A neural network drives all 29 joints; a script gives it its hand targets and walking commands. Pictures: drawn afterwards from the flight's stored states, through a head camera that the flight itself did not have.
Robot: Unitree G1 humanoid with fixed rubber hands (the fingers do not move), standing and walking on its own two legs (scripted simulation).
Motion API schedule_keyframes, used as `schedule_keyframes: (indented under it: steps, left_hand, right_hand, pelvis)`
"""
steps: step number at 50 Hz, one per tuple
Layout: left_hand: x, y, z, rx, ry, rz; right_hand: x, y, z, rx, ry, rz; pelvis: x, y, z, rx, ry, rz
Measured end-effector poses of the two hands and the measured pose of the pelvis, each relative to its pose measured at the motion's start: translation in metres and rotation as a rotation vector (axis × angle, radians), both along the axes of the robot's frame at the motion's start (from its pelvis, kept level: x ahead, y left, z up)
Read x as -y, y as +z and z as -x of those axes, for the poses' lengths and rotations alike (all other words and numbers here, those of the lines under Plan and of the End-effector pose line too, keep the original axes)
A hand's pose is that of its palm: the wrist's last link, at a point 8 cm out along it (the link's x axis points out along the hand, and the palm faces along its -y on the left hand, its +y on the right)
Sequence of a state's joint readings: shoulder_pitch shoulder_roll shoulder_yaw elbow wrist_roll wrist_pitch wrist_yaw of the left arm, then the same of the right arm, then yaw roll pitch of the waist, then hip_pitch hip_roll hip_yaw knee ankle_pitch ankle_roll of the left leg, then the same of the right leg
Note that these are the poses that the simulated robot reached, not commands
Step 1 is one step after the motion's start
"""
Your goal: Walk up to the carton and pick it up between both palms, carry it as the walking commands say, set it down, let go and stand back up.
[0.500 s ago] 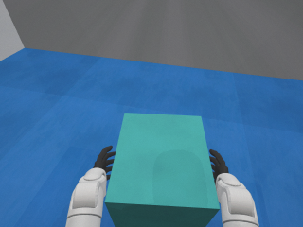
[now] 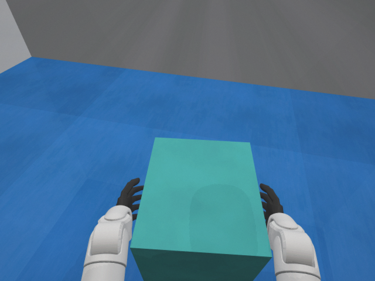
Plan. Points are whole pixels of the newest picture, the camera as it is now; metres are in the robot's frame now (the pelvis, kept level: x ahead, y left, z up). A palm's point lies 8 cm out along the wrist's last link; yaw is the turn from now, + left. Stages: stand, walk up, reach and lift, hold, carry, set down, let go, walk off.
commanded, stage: hold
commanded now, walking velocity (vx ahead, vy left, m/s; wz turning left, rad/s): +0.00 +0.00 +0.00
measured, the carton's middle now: (197, 220) +0.30 +0.00 -0.03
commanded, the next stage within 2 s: carry in 0.80 s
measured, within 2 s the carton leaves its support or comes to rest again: neither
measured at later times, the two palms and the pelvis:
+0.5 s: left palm (126, 211) +0.27 +0.16 +0.03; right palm (274, 219) +0.28 -0.16 +0.03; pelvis +0.00 +0.00 +0.00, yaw +0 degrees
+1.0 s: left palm (126, 210) +0.27 +0.16 +0.05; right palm (279, 218) +0.27 -0.16 +0.05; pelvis -0.01 +0.00 -0.02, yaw +0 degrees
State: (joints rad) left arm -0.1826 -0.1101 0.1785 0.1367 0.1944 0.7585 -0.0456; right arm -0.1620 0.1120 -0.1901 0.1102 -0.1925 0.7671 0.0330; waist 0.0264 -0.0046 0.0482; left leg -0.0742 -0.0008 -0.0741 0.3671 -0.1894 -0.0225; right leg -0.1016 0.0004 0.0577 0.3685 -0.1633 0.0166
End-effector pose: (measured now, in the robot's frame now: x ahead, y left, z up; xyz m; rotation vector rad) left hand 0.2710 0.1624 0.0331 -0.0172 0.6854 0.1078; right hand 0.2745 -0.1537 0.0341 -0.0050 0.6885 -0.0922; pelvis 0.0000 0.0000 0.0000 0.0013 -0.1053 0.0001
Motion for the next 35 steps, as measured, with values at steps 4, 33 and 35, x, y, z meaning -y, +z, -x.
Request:
schedule_keyframes:
  steps: [4, 33, 35]
  left_hand:
    - [-0.0005, 0.0015, -0.0003, 0.004, -0.001, -0.003]
    - [0.0013, -0.0005, -0.0027, -0.004, 0.004, -0.001]
    - [0.0011, -0.0013, -0.0024, -0.006, 0.005, 0.0]
  right_hand:
    - [-0.0005, 0.0005, 0.0002, 0.004, -0.003, -0.005]
    - [0.0012, -0.0019, -0.0018, -0.003, -0.002, -0.004]
    - [0.001, -0.0021, -0.0021, -0.005, -0.001, -0.002]
  pelvis:
    - [-0.0007, 0.0003, -0.0013, -0.001, -0.001, 0.001]
    - [-0.0004, 0.0009, -0.0062, -0.013, -0.004, 0.0]
    - [-0.0004, 0.001, -0.0064, -0.013, -0.004, 0.0]
